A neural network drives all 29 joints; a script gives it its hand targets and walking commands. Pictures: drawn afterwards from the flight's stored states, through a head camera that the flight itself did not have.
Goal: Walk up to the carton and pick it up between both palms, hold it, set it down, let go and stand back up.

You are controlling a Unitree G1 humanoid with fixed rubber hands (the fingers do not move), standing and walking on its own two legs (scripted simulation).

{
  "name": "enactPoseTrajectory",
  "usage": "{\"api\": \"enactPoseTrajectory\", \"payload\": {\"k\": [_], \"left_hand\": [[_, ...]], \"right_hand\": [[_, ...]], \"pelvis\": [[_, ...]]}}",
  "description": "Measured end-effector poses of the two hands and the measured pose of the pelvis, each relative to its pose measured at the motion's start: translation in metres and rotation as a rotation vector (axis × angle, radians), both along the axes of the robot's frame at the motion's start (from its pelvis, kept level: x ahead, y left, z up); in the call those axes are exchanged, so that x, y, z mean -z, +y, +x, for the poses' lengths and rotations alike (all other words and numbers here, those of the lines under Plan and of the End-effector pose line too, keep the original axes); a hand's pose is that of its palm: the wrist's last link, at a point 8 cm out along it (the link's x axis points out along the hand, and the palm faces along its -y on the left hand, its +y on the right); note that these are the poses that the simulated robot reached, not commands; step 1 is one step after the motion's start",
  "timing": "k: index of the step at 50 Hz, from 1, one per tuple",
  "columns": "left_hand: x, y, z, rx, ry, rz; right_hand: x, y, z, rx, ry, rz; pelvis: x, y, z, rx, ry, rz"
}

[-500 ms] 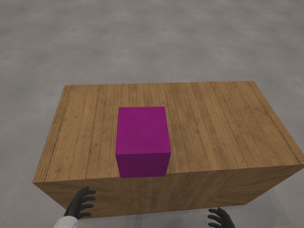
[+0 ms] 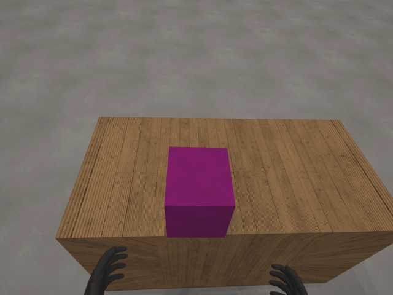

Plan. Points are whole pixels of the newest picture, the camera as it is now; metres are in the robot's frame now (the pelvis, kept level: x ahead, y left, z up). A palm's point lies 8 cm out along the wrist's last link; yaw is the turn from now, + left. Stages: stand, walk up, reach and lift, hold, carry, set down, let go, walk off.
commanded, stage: reach and lift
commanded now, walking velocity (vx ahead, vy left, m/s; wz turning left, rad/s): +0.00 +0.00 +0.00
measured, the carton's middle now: (197, 192) +0.41 +0.03 -0.09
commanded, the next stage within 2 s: none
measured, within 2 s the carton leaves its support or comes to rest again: neither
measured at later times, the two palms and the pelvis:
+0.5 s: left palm (104, 274) +0.18 +0.20 -0.06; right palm (290, 283) +0.19 -0.17 -0.06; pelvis -0.01 -0.01 -0.01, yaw +1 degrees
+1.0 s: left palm (112, 230) +0.26 +0.20 -0.03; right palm (282, 236) +0.27 -0.16 -0.03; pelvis -0.01 -0.01 -0.01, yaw +1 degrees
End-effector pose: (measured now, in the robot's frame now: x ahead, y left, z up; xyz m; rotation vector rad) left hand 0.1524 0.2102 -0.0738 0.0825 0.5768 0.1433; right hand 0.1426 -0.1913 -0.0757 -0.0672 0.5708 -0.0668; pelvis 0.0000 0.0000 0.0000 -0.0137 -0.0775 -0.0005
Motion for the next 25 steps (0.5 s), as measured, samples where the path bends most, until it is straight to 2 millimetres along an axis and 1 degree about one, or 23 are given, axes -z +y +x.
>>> {"api": "enactPoseTrajectory", "payload": {"k": [14, 20, 25], "left_hand": [[-0.007, -0.008, 0.010, -0.025, -0.145, -0.024], [-0.010, -0.009, 0.015, -0.039, -0.195, -0.028], [-0.014, -0.009, 0.025, -0.049, -0.244, -0.028]], "right_hand": [[-0.009, 0.009, 0.017, -0.024, -0.136, 0.032], [-0.012, 0.013, 0.029, -0.030, -0.190, 0.044], [-0.017, 0.016, 0.045, -0.034, -0.244, 0.055]], "pelvis": [[0.006, -0.005, -0.007, -0.005, 0.011, 0.004], [0.009, -0.008, -0.010, -0.012, 0.022, 0.006], [0.012, -0.011, -0.013, -0.017, 0.035, 0.008]]}}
